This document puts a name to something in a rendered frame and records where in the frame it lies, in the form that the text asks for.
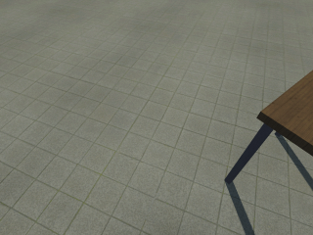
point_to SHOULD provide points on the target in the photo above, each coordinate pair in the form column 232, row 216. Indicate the table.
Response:
column 290, row 115

